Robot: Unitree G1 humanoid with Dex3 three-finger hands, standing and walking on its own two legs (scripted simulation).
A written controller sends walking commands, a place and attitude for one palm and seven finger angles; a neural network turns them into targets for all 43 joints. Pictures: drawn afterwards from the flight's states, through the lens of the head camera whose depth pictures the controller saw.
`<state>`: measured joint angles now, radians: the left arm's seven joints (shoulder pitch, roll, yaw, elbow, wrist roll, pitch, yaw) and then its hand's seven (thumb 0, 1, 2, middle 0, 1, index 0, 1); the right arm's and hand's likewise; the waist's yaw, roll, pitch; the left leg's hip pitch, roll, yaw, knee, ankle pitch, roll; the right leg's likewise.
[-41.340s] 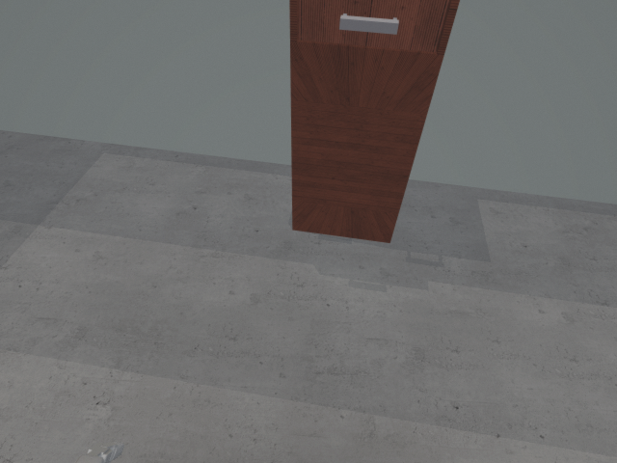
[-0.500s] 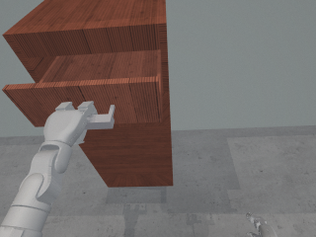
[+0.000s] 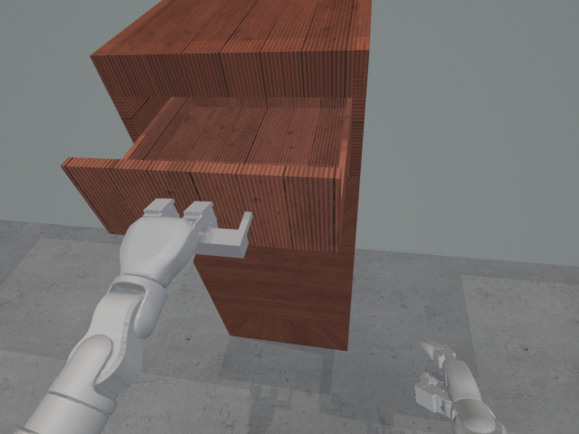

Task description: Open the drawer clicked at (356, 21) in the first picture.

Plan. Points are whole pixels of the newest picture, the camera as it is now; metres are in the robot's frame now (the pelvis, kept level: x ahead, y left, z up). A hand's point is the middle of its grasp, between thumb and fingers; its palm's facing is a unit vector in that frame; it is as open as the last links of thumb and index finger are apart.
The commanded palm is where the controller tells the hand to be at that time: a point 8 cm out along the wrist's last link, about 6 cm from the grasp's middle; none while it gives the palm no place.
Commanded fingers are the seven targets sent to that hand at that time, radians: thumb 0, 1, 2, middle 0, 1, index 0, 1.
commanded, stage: pull the drawer open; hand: left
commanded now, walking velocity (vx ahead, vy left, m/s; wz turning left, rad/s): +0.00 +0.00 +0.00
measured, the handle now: (197, 227) +0.34 +0.19 +0.12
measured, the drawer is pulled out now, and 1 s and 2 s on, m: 0.18 0.25 0.25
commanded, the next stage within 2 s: open the thumb to release the handle in 1.16 s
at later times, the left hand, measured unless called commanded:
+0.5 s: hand (172, 282) +0.27 +0.20 +0.10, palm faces +0.08 -0.10 -0.99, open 5.7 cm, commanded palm +0.21 +0.21 +0.15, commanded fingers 0.00 0.90 0.90 -0.40 -1.35 -0.40 -1.35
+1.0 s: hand (158, 308) +0.23 +0.20 +0.10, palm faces +0.11 -0.09 -0.99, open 5.8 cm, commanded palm +0.21 +0.22 +0.15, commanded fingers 0.00 0.90 0.90 -0.40 -1.35 -0.40 -1.35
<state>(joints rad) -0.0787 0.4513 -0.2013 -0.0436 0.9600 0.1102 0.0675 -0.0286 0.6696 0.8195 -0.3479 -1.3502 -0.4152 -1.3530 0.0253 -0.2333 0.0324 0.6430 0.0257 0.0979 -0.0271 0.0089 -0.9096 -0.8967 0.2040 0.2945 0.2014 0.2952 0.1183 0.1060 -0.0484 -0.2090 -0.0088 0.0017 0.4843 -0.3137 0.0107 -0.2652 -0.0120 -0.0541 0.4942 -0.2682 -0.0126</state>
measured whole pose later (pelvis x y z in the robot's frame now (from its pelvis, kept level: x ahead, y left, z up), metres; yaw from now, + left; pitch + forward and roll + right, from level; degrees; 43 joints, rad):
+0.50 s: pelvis -0.01 +0.00 +0.00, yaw -3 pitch +2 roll +0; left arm 0.19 0.46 -0.01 -0.23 0.91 0.07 0.07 0.01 0.69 0.75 -0.30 -1.35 -0.41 -1.35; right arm 0.16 -0.30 -0.02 0.62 0.01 0.09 0.00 0.01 -0.91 -0.90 0.20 0.29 0.20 0.30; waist 0.04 0.09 -0.03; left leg -0.19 0.01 0.06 0.47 -0.31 0.01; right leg -0.28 0.01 0.00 0.50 -0.25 -0.02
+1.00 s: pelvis +0.01 +0.00 +0.00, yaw -1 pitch +3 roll -1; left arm 0.37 0.48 -0.11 -0.43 0.95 0.08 0.14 0.00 0.67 0.79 -0.34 -1.35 -0.42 -1.35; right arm 0.05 -0.25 0.04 0.59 0.01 0.10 0.02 0.01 -0.91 -0.90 0.20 0.29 0.20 0.30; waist 0.13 0.11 -0.05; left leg -0.21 0.00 0.01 0.54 -0.37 0.01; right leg -0.27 0.00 -0.05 0.53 -0.31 -0.01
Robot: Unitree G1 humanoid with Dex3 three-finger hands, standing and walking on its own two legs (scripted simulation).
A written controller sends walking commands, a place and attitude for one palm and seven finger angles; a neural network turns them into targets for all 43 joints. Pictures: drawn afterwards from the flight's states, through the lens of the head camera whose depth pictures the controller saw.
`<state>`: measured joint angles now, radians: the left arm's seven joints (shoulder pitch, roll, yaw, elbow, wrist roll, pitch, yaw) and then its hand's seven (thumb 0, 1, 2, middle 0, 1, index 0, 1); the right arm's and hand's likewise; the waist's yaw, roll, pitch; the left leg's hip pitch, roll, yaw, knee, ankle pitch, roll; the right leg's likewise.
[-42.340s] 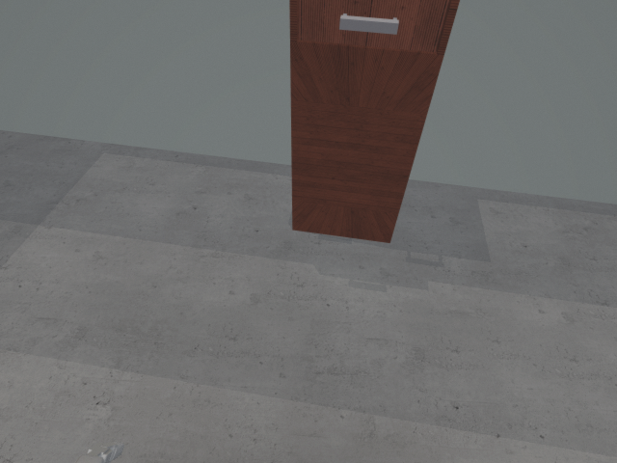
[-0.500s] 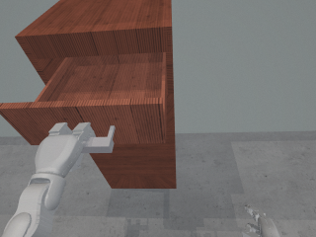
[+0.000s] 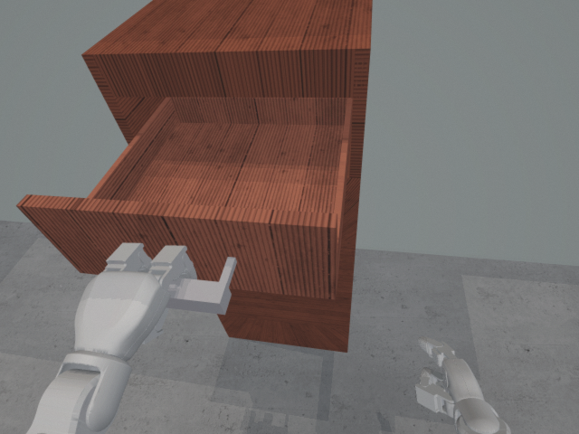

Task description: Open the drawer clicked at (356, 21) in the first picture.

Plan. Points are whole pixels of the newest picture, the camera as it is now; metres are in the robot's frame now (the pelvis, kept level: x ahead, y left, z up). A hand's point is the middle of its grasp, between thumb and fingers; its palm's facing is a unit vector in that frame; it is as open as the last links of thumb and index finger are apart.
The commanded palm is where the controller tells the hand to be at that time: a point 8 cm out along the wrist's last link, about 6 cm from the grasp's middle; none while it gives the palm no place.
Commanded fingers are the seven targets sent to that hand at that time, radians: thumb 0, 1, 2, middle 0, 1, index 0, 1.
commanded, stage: pull the drawer open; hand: left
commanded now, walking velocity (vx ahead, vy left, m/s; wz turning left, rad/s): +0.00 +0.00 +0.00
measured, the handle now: (172, 275) +0.26 +0.19 +0.13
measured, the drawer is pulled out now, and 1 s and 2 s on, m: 0.25 0.25 0.24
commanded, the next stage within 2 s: open the thumb to release the handle in 0.16 s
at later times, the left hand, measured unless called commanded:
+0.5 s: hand (151, 310) +0.22 +0.21 +0.11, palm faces +0.06 -0.05 -1.00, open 6.9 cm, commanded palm +0.20 +0.23 +0.16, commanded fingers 0.00 -0.01 0.51 -0.34 -1.25 -0.34 -1.25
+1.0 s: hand (152, 306) +0.23 +0.21 +0.11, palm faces +0.09 -0.07 -0.99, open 13.3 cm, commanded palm +0.21 +0.22 +0.16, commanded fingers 0.00 -0.50 0.30 -0.30 -1.20 -0.30 -1.20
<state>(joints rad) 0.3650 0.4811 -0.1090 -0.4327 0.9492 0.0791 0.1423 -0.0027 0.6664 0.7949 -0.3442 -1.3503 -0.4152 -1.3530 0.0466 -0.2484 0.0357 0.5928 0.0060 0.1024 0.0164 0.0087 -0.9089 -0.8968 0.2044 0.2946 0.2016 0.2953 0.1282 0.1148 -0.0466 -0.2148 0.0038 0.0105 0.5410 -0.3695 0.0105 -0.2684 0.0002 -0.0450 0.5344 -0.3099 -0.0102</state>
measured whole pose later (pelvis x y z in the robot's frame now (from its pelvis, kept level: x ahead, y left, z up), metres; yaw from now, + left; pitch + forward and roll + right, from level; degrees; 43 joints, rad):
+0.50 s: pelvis -0.06 -0.03 +0.00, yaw +0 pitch -1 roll +1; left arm 0.03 0.52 -0.03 -0.03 0.89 -0.04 0.06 -0.02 0.49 0.73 -0.40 -1.33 -0.39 -1.32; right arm 0.11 -0.27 0.01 0.65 0.02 0.06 -0.07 0.01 -0.91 -0.90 0.20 0.29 0.20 0.30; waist 0.08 0.10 0.00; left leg -0.21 0.02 0.00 0.50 -0.27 -0.02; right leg -0.28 0.02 -0.05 0.51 -0.22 -0.05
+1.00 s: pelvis -0.07 -0.01 +0.00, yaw +0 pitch -1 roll +1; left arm -0.10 0.47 -0.11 0.09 0.91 -0.02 0.09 0.00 -0.47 0.31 -0.40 -1.25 -0.38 -1.26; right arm 0.13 -0.26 0.02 0.66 0.04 0.03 -0.08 0.01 -0.91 -0.90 0.20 0.29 0.20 0.30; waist 0.09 0.10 -0.01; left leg -0.24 -0.01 0.02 0.51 -0.25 0.00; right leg -0.31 -0.01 -0.04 0.53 -0.20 -0.02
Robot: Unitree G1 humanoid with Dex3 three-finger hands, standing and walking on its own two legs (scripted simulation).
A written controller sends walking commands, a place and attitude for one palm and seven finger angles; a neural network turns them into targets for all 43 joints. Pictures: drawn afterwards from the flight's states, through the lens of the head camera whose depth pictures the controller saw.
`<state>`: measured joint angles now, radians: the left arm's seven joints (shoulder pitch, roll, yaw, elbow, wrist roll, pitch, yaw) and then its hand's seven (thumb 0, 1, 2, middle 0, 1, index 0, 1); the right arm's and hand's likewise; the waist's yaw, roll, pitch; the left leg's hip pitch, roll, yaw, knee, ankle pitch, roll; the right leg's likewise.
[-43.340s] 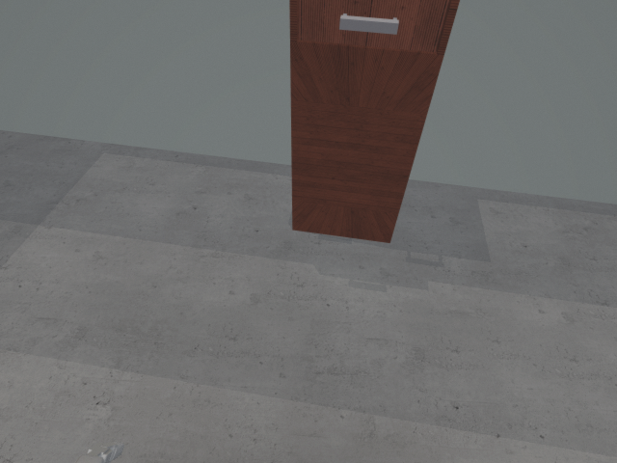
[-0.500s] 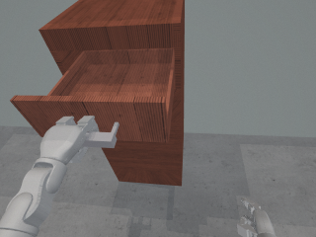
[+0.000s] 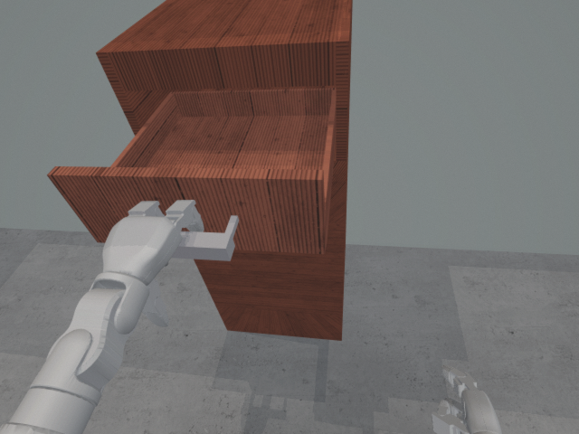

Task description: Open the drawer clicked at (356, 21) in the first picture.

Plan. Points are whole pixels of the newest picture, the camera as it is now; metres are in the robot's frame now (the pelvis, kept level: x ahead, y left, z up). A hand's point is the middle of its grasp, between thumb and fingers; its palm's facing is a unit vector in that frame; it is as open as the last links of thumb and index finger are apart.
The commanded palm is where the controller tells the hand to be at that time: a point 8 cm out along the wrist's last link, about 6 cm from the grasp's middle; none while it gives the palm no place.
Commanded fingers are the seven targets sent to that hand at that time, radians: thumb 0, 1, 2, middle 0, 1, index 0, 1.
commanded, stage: lift the hand off the handle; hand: left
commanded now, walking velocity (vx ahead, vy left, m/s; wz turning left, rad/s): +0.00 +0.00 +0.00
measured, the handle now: (183, 232) +0.34 +0.20 +0.13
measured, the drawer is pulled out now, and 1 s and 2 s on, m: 0.25 0.24 0.24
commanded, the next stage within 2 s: draw the hand back to the body in 1.46 s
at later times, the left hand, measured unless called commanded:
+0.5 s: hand (162, 244) +0.31 +0.22 +0.13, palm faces +0.08 -0.05 -1.00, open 13.5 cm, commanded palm +0.29 +0.22 +0.21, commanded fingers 0.00 -0.50 0.30 -0.30 -1.20 -0.30 -1.20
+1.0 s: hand (150, 204) +0.31 +0.21 +0.20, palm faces +0.15 -0.01 -0.99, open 13.3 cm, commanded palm +0.28 +0.21 +0.28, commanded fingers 0.00 -0.50 0.30 -0.30 -1.20 -0.30 -1.20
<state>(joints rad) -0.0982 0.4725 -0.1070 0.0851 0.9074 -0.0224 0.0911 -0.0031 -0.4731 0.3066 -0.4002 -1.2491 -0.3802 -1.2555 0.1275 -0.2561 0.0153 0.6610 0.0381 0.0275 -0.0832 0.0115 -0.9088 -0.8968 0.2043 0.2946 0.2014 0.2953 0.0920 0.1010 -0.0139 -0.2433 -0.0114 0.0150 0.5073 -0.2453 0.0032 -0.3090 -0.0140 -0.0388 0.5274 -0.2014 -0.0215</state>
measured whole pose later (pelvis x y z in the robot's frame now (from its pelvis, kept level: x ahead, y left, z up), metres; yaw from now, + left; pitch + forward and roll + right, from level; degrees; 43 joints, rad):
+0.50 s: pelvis +0.02 +0.01 +0.01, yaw +1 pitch -3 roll +0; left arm -0.11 0.50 -0.18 -0.06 0.89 0.05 -0.02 0.00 -0.49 0.30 -0.43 -1.23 -0.38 -1.23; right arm 0.09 -0.24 0.04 0.65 0.03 0.03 -0.05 0.01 -0.91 -0.90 0.20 0.29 0.20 0.30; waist 0.11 0.11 0.00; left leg -0.14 -0.02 0.00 0.41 -0.23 0.02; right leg -0.19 -0.02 -0.05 0.43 -0.19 -0.01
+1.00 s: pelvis +0.02 +0.00 +0.01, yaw +1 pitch -3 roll +1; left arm -0.18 0.60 -0.09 -0.21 0.79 0.10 -0.15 0.00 -0.49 0.30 -0.46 -1.26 -0.42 -1.25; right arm 0.04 -0.27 0.05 0.63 0.04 0.06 0.01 0.01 -0.91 -0.90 0.20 0.29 0.20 0.30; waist 0.13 0.15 -0.01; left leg -0.12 -0.01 -0.01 0.40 -0.22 0.00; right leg -0.18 -0.01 -0.06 0.43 -0.19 -0.03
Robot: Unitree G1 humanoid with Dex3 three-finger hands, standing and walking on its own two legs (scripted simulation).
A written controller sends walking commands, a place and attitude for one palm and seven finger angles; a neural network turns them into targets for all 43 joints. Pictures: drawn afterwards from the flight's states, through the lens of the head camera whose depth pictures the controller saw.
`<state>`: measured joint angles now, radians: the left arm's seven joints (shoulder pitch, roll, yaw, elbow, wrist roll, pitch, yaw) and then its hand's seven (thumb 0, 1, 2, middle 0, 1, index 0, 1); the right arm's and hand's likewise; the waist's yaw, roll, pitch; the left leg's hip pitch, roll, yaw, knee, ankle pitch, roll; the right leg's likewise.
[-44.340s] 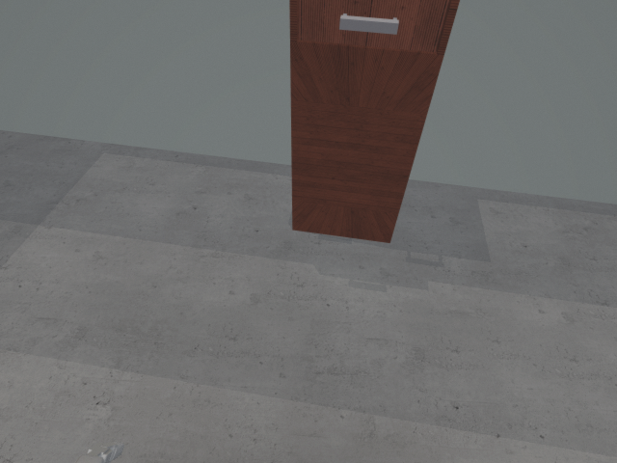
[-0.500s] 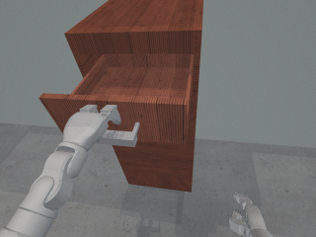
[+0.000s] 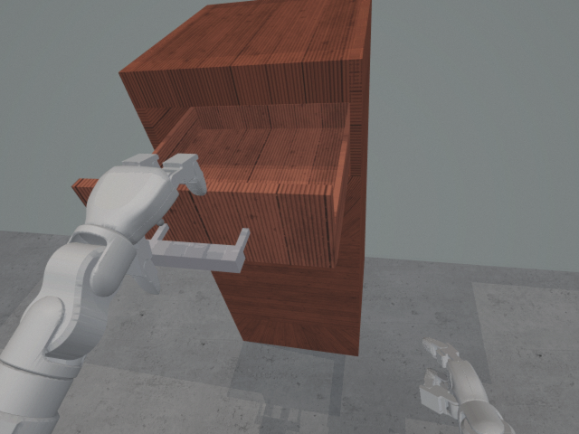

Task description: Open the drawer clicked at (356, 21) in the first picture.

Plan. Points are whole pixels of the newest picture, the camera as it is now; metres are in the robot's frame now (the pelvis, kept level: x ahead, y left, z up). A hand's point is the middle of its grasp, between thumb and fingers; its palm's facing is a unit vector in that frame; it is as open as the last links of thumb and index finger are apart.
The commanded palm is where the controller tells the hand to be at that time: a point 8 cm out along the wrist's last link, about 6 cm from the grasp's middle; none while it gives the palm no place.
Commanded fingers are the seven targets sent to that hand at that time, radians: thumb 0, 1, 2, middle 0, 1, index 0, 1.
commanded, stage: lift the hand off the handle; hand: left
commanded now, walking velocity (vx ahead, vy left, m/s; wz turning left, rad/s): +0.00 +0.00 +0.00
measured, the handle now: (196, 243) +0.33 +0.20 +0.12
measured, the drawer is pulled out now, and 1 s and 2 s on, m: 0.24 0.24 0.24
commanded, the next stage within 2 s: draw the hand back to the body in 0.46 s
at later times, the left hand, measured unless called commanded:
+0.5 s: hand (155, 165) +0.32 +0.19 +0.27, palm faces +0.24 +0.00 -0.97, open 13.9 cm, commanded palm +0.26 +0.21 +0.32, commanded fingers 0.00 -0.50 0.30 -0.30 -1.20 -0.30 -1.20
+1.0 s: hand (99, 181) +0.28 +0.25 +0.27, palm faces +0.29 -0.01 -0.96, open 13.9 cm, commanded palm +0.22 +0.24 +0.32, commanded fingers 0.00 -0.50 0.30 -0.30 -1.20 -0.30 -1.20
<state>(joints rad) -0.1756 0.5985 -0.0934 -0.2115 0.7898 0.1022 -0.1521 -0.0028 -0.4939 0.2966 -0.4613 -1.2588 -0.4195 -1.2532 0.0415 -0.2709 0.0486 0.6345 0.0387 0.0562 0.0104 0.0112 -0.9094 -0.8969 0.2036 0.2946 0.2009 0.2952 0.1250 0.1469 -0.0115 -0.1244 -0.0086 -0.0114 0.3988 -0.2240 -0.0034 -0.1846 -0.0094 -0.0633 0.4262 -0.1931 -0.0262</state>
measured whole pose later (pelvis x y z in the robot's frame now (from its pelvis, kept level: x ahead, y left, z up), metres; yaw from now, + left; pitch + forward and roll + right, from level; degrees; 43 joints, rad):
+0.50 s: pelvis -0.01 +0.00 -0.01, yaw -1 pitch -1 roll +1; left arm -0.37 0.67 0.00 -0.20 0.75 0.18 -0.30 0.00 -0.50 0.30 -0.33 -1.20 -0.32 -1.20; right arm 0.08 -0.32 0.04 0.60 0.06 0.10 0.03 0.01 -0.91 -0.90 0.20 0.29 0.20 0.29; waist 0.09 0.15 -0.04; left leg -0.20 -0.01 0.01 0.47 -0.25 -0.01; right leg -0.28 -0.01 -0.04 0.52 -0.22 -0.03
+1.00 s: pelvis -0.01 +0.01 -0.01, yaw -1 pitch -1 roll +1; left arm -0.21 0.72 0.14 -0.34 0.69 0.20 -0.27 0.00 -0.50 0.30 -0.32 -1.20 -0.32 -1.20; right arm 0.06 -0.29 0.06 0.58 0.06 0.09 0.04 0.01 -0.91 -0.90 0.20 0.29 0.20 0.30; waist 0.11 0.14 -0.04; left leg -0.23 -0.01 0.00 0.52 -0.28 0.00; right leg -0.29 -0.01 -0.05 0.53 -0.23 -0.02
